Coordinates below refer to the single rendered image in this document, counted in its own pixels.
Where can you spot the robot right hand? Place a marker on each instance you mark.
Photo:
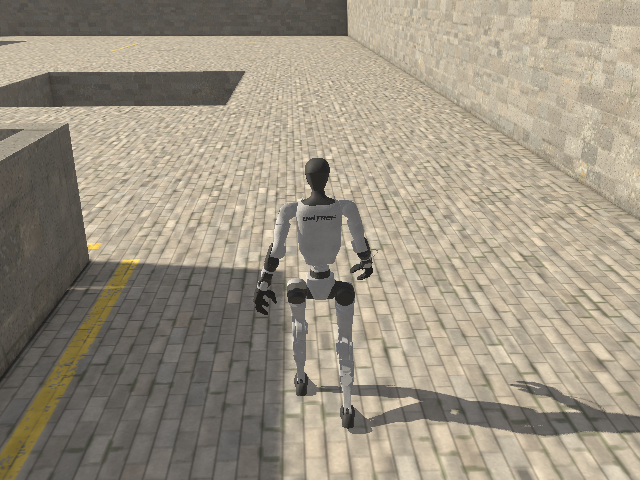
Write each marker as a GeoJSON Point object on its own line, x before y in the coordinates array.
{"type": "Point", "coordinates": [366, 274]}

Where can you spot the robot left hand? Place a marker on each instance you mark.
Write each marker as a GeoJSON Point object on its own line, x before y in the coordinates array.
{"type": "Point", "coordinates": [259, 301]}

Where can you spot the robot left forearm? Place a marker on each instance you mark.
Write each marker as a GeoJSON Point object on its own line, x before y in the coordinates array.
{"type": "Point", "coordinates": [268, 270]}

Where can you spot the humanoid robot head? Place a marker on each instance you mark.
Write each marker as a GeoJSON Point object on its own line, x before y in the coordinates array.
{"type": "Point", "coordinates": [317, 172]}

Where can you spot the right robot upper arm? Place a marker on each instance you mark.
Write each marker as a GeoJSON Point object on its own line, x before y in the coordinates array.
{"type": "Point", "coordinates": [350, 210]}

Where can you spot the robot right forearm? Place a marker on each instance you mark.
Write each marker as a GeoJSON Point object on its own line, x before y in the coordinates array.
{"type": "Point", "coordinates": [365, 257]}

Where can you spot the right robot thigh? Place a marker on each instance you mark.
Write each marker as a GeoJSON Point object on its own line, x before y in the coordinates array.
{"type": "Point", "coordinates": [344, 303]}

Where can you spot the left robot upper arm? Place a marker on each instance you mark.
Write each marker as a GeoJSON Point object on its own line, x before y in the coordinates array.
{"type": "Point", "coordinates": [286, 212]}

